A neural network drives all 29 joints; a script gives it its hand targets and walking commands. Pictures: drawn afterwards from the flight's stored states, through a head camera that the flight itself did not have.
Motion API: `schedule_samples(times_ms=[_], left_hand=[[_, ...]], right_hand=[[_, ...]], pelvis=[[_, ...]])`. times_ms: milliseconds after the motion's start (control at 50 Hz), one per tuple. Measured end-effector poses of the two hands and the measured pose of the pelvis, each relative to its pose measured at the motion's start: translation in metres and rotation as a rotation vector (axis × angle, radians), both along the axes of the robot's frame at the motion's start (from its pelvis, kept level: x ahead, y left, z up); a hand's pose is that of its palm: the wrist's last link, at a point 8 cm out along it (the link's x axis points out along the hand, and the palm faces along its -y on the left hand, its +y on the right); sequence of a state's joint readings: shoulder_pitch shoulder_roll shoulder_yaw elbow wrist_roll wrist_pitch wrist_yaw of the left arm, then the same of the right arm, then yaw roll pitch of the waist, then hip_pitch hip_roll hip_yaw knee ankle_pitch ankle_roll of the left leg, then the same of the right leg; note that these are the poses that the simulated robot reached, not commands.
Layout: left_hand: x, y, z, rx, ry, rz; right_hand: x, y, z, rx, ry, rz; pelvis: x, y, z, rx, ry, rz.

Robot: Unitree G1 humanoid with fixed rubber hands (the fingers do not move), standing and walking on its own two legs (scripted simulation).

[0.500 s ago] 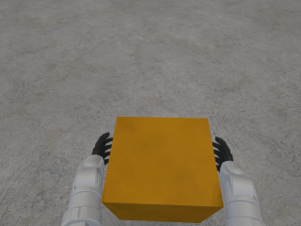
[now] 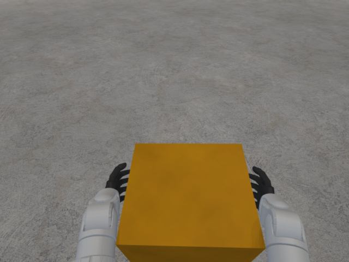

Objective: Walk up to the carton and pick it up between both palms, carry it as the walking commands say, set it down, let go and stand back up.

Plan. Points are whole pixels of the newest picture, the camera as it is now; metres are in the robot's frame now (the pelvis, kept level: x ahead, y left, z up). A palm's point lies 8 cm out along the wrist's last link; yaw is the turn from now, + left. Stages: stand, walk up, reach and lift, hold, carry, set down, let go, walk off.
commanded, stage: reach and lift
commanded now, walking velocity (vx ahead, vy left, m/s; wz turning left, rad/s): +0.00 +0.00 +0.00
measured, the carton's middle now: (187, 210) +0.29 -0.01 -0.03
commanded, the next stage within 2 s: hold in 1.06 s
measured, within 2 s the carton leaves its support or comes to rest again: neither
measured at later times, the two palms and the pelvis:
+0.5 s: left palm (107, 198) +0.28 +0.17 +0.04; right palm (260, 197) +0.27 -0.18 +0.04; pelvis +0.00 +0.00 +0.00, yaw +0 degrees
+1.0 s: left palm (106, 201) +0.28 +0.17 +0.04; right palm (260, 198) +0.27 -0.18 +0.04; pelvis +0.00 -0.01 +0.00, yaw +0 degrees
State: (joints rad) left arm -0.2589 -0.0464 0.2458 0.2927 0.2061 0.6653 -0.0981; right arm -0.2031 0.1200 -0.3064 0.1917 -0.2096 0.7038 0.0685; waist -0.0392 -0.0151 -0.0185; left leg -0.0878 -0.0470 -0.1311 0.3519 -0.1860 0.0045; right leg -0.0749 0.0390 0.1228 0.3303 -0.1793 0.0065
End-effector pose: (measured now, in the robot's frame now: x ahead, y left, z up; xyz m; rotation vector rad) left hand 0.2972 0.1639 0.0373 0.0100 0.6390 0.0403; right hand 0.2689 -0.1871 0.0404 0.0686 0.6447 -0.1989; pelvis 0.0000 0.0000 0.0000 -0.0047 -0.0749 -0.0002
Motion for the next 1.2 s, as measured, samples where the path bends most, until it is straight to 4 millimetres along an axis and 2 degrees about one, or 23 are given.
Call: schedule_samples(times_ms=[260,580,1200], left_hand=[[-0.011,0.007,0.002,0.009,0.016,0.031],[-0.015,0.010,0.004,0.021,0.014,0.054],[-0.025,0.010,0.003,0.017,0.020,0.070]], right_hand=[[0.000,0.006,0.000,0.001,0.017,0.035],[0.006,0.009,0.001,-0.013,0.015,0.073],[0.000,0.009,0.000,-0.020,0.020,0.085]], pelvis=[[-0.001,-0.001,0.001,0.002,-0.023,-0.003],[0.000,-0.004,0.001,0.003,-0.018,-0.003],[-0.004,-0.005,0.001,0.003,-0.020,-0.001]])
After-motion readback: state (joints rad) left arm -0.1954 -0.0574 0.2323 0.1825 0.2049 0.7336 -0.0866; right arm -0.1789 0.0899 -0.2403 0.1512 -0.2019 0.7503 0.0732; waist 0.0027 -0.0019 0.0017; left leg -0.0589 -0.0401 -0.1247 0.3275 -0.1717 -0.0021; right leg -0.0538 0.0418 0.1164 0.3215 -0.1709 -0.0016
